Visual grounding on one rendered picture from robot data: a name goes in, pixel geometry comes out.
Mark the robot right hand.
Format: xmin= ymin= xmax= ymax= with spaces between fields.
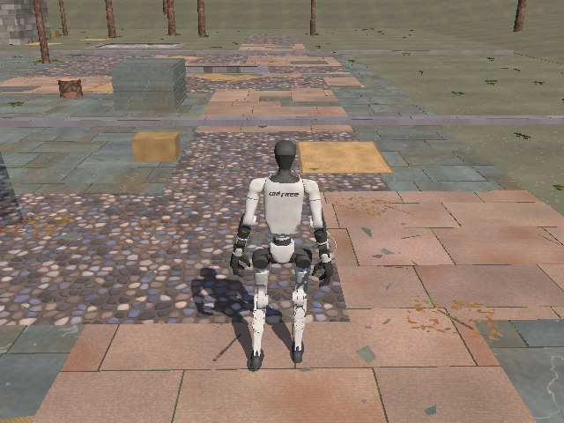
xmin=312 ymin=261 xmax=333 ymax=287

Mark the left robot upper arm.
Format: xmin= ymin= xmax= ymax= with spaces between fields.
xmin=242 ymin=177 xmax=266 ymax=227

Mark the robot right forearm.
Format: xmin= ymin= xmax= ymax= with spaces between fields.
xmin=314 ymin=216 xmax=331 ymax=263

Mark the robot left hand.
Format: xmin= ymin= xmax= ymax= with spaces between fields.
xmin=230 ymin=254 xmax=250 ymax=278

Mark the left robot foot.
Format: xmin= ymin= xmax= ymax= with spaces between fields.
xmin=250 ymin=349 xmax=264 ymax=369

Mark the right robot upper arm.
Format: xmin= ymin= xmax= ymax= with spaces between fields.
xmin=302 ymin=179 xmax=323 ymax=230

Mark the robot left forearm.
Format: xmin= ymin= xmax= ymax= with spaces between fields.
xmin=233 ymin=213 xmax=251 ymax=256

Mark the left robot thigh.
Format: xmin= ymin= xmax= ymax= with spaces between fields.
xmin=252 ymin=246 xmax=271 ymax=309

